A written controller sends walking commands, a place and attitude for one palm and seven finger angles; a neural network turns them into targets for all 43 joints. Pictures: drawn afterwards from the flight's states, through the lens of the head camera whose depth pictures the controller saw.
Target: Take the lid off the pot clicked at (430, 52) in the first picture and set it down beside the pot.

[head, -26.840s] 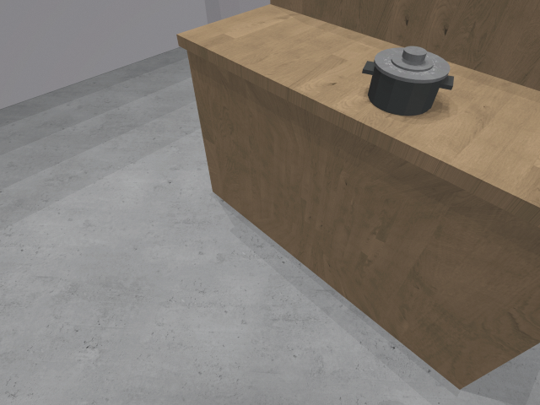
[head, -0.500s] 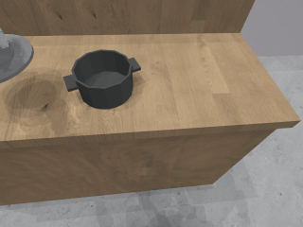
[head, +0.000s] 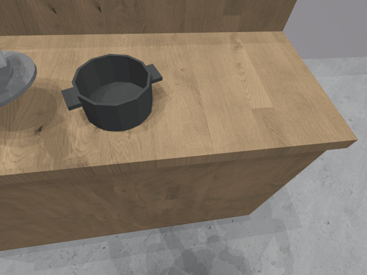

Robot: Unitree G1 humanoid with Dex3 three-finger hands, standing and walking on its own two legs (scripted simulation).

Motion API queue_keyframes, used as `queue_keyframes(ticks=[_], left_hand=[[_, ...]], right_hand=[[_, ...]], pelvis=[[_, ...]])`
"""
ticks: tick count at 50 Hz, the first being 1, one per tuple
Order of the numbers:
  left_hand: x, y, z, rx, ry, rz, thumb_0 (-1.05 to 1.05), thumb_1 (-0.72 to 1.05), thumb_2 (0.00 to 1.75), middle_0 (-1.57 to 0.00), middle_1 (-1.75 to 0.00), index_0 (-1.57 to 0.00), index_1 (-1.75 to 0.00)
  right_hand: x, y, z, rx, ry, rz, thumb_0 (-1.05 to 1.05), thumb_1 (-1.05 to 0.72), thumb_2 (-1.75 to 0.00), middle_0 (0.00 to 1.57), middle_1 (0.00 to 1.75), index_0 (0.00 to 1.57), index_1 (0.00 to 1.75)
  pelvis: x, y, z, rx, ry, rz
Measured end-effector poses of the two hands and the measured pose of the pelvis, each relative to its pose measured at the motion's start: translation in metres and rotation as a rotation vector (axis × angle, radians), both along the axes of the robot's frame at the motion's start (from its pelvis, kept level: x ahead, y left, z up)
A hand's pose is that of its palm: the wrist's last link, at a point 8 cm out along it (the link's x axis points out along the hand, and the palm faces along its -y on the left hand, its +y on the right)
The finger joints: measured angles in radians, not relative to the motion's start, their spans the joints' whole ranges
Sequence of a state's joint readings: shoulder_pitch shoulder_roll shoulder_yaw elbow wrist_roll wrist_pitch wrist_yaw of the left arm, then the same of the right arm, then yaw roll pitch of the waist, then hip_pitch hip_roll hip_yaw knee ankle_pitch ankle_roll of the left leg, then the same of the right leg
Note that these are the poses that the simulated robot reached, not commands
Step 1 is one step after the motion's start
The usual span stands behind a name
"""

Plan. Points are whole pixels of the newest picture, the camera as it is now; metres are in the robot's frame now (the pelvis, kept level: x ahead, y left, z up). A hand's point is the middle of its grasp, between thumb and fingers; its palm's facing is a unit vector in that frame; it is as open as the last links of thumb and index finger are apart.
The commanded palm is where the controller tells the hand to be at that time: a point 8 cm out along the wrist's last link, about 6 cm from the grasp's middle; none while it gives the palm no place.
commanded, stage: lower the lid onto the table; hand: left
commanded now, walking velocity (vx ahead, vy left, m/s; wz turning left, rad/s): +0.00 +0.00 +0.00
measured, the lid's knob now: out of the picture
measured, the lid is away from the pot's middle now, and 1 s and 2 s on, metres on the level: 0.23 0.23 0.25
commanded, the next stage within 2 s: open the fingers wide in 1.30 s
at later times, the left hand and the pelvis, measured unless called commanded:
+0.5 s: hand out of the picture +0.46 +0.34 +0.16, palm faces -0.42 -0.25 -0.87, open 7.2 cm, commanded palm +0.50 +0.34 +0.23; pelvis -0.01 +0.01 -0.01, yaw +0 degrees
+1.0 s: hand out of the picture +0.46 +0.34 +0.13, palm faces -0.47 -0.22 -0.86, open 7.1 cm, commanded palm +0.52 +0.34 +0.19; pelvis -0.02 +0.01 -0.01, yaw +0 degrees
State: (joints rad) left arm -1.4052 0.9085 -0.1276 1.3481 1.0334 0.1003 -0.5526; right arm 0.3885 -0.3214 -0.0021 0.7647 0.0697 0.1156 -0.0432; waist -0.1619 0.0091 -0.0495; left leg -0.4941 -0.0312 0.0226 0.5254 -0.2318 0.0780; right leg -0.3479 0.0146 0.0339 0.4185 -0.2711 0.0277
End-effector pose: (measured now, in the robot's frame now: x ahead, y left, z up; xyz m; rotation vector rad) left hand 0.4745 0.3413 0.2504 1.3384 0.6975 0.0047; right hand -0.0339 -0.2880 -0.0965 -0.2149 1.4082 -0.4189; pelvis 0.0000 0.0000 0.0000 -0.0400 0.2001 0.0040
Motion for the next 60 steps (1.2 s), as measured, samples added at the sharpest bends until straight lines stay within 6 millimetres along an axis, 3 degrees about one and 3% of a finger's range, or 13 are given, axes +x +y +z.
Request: queue_keyframes(ticks=[13,26,40,50,60], left_hand=[[0.005,0.003,-0.019,-0.006,0.015,-0.031,0.04,0.24,0.73,-0.50,-0.97,-0.71,-1.10],[-0.012,0.010,-0.032,-0.001,0.035,-0.046,0.04,0.24,0.73,-0.49,-0.97,-0.70,-1.10],[-0.021,0.006,-0.050,0.004,0.060,-0.093,0.04,0.24,0.74,-0.49,-0.97,-0.71,-1.10],[-0.011,0.000,-0.064,-0.016,0.063,-0.133,0.04,0.24,0.74,-0.49,-0.96,-0.71,-1.10],[0.004,0.007,-0.079,-0.017,0.070,-0.137,0.04,0.24,0.73,-0.49,-0.97,-0.71,-1.10]], right_hand=[[0.007,0.008,-0.004,0.012,-0.010,-0.008,0.00,-0.90,-0.90,0.20,0.30,0.21,0.30],[0.012,0.011,-0.008,0.008,-0.037,0.014,0.00,-0.90,-0.90,0.20,0.30,0.21,0.30],[-0.009,0.011,-0.007,-0.026,-0.004,0.016,0.00,-0.90,-0.90,0.20,0.30,0.21,0.30],[-0.027,0.015,-0.007,-0.043,0.027,-0.014,0.00,-0.90,-0.90,0.20,0.30,0.21,0.30],[-0.037,0.023,-0.007,-0.045,0.064,-0.044,0.00,-0.90,-0.90,0.20,0.30,0.21,0.30]], pelvis=[[0.002,0.003,-0.004,-0.009,0.023,-0.001],[-0.008,0.006,-0.009,-0.017,0.018,0.006],[-0.021,0.010,-0.012,-0.025,0.017,0.014],[-0.021,0.014,-0.015,-0.028,0.035,0.003],[-0.015,0.017,-0.019,-0.036,0.070,-0.007]])
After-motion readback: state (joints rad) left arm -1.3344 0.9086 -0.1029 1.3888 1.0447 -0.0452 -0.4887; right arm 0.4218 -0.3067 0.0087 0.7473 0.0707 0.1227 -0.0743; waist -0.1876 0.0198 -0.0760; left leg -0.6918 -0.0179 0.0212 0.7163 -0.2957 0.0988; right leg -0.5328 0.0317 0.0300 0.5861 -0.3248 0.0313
